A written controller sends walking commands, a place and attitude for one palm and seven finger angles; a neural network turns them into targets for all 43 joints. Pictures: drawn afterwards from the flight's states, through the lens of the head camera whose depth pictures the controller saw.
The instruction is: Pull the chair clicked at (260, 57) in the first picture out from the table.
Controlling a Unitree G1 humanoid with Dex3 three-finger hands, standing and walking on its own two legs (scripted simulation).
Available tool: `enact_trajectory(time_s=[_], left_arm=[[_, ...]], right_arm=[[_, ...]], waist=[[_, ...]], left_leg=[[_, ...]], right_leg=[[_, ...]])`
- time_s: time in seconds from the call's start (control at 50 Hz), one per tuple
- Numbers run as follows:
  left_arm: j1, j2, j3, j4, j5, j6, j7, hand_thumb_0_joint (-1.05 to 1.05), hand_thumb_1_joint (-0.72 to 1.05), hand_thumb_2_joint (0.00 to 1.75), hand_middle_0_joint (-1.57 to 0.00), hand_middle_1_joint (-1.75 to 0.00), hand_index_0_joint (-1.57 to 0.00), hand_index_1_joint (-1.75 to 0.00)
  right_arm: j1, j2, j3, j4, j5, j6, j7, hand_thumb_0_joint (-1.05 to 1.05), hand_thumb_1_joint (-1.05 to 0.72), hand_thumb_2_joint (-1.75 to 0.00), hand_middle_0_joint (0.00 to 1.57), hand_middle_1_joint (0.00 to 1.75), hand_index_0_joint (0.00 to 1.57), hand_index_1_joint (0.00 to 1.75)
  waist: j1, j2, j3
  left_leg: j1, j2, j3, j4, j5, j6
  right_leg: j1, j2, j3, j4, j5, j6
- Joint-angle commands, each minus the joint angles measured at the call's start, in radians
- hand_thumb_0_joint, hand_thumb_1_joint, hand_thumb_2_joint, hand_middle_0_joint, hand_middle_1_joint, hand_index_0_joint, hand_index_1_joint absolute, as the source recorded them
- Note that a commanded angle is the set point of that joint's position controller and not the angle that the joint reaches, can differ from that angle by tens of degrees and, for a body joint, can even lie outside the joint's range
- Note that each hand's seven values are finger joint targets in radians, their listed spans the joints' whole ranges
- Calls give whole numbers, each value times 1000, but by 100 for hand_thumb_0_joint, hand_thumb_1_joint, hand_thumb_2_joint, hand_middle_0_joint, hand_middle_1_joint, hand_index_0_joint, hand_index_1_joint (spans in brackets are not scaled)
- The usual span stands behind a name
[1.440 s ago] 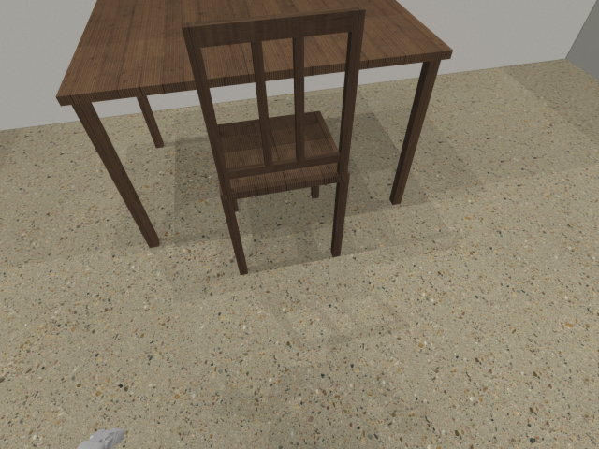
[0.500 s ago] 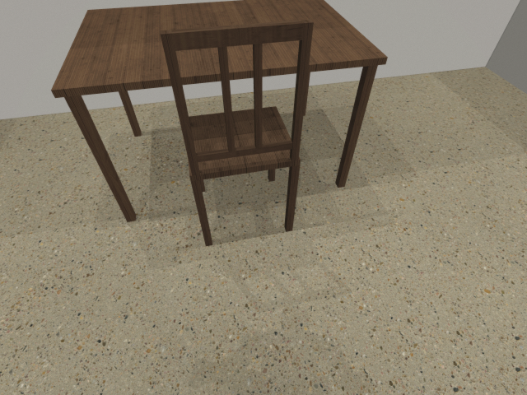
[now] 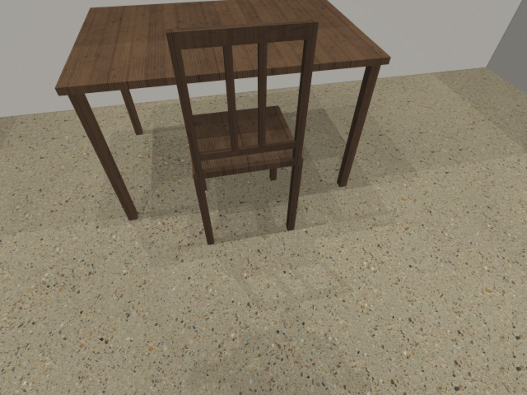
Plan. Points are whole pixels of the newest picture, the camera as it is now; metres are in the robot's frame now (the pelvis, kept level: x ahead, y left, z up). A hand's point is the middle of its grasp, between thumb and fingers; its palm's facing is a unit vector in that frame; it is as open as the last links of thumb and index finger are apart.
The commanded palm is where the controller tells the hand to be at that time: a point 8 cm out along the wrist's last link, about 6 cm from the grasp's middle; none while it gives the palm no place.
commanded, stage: walk to a spot facing it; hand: left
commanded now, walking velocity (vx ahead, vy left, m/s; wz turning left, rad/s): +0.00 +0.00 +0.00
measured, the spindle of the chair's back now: (231, 103) +0.93 +0.16 -0.06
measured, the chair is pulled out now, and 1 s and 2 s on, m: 0.00 0.00 0.00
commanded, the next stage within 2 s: none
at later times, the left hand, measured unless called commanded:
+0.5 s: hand out of the picture +0.06 +0.19 -0.18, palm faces -0.13 -0.95 -0.27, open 7.4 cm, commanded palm none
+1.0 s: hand out of the picture +0.12 +0.22 -0.17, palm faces -0.35 -0.91 -0.22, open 7.4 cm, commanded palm none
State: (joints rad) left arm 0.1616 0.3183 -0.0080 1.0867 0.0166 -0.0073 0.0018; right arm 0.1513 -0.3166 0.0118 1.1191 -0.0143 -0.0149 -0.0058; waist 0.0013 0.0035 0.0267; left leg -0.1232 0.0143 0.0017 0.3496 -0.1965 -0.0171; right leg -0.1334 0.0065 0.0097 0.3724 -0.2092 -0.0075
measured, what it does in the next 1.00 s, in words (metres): steps on the spot, turning right: left foot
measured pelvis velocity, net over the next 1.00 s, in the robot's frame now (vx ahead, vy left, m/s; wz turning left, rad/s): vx -0.02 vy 0.03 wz -0.44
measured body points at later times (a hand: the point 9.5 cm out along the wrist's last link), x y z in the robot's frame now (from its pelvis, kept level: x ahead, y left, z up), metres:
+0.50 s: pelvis -0.02 -0.01 -0.03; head +0.01 -0.04 +0.42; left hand +0.07 +0.24 -0.16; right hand +0.02 -0.28 -0.18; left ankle +0.00 +0.13 -0.74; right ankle +0.00 -0.11 -0.75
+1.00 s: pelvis -0.02 +0.03 +0.00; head -0.01 +0.06 +0.45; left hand +0.14 +0.27 -0.15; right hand -0.06 -0.24 -0.12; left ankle -0.01 +0.14 -0.75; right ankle -0.05 -0.10 -0.66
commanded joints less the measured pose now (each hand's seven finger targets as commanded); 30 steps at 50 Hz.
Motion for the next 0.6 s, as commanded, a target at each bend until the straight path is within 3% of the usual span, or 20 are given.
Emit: enact_trajectory(time_s=[0.0,0.12,0.18,0.28,0.36,0.4,0.42,0.44,0.46,0.48,0.5,0.52,0.56,0.58], left_arm=[[-31,194,38,-57,-5,-19,13,0,90,90,-20,-30,-20,-30],[-36,200,42,-64,-4,-16,12,0,90,90,-20,-30,-20,-30],[18,109,35,-69,-5,14,15,0,90,90,-20,-30,-20,-30],[40,106,58,-136,2,38,5,0,90,90,-20,-30,-20,-30],[79,77,71,-175,5,46,-4,0,90,90,-20,-30,-20,-30],[114,52,78,-183,5,49,-10,0,90,90,-20,-30,-20,-30],[145,47,83,-184,5,47,-13,0,90,90,-20,-30,-20,-30],[191,65,91,-178,10,41,-13,0,90,90,-20,-30,-20,-30],[210,127,104,-185,21,33,-5,0,90,90,-20,-30,-20,-30],[221,171,111,-200,14,28,6,0,90,90,-20,-30,-20,-30],[200,167,114,-216,7,31,16,0,90,90,-20,-30,-20,-30],[131,146,111,-231,7,30,18,0,90,90,-20,-30,-20,-30],[83,113,107,-257,7,24,19,0,90,90,-20,-30,-20,-30],[97,103,107,-255,6,22,18,0,90,90,-20,-30,-20,-30]], right_arm=[[-38,-189,-37,-61,5,-19,-13,0,-90,-90,20,30,20,30],[-33,-195,-42,-63,4,-18,-16,0,-90,-90,20,30,20,30],[26,-91,-34,-70,3,1,-21,0,-90,-90,20,30,20,30],[36,-118,-67,-142,2,17,-30,0,-90,-90,20,30,20,30],[8,-126,-92,-194,0,20,-30,0,-90,-90,20,30,20,30],[-23,-126,-102,-217,-2,17,-27,0,-90,-90,20,30,20,30],[-44,-123,-105,-231,-1,17,-25,0,-90,-90,20,30,20,30],[-67,-112,-106,-246,-1,22,-22,0,-90,-90,20,30,20,30],[-72,-59,-101,-268,3,31,-20,0,-90,-90,20,30,20,30],[-79,-21,-94,-292,3,40,-20,0,-90,-90,20,30,20,30],[-80,-33,-95,-291,3,45,-21,0,-90,-90,20,30,20,30],[-61,-40,-100,-282,4,39,-18,0,-90,-90,20,30,20,30],[-11,-26,-98,-266,1,33,-14,0,-90,-90,20,30,20,30],[-19,-22,-95,-265,1,34,-16,0,-90,-90,20,30,20,30]], waist=[[1,4,-40],[-4,-5,-34],[-8,-4,-42],[-5,24,-44],[13,93,-40],[36,145,-38],[55,148,-39],[82,51,-36],[85,-217,-42],[92,-344,-9],[79,-264,-4],[35,-172,8],[8,-125,-64],[18,-125,-81]], left_leg=[[12,104,-92,-54,133,37],[29,109,-75,-41,125,34],[27,116,-22,18,121,19],[8,171,-17,61,91,45],[-52,247,-43,61,44,89],[-93,295,-43,74,88,119],[-136,296,-18,124,91,115],[-203,244,36,249,25,77],[-299,87,137,495,-177,-1],[-421,-20,57,701,-408,-27],[-432,5,-55,794,-375,-17],[-445,25,-81,815,-297,-14],[-376,32,-55,755,-223,-25],[-358,21,-43,714,-215,-29]], right_leg=[[-20,-116,102,-66,121,-20],[-45,-110,124,-63,146,-25],[-89,-103,145,1,206,-18],[-184,-54,144,143,199,-18],[-231,-8,108,300,94,-10],[-215,4,56,372,-77,-1],[-169,-7,47,342,-93,-1],[-113,-32,103,251,42,-15],[-103,-158,372,86,143,-66],[-121,-284,643,-80,198,-158],[-153,-292,687,-133,63,-196],[-138,-254,630,-94,53,-209],[-116,-189,493,-38,126,-179],[-100,-168,476,-32,167,-171]])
